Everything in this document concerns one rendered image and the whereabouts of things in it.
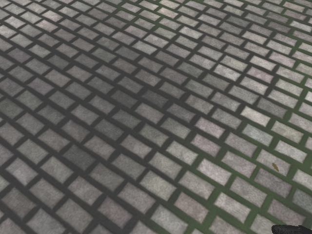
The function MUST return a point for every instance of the robot right hand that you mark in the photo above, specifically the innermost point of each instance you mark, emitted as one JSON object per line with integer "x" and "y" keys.
{"x": 290, "y": 229}

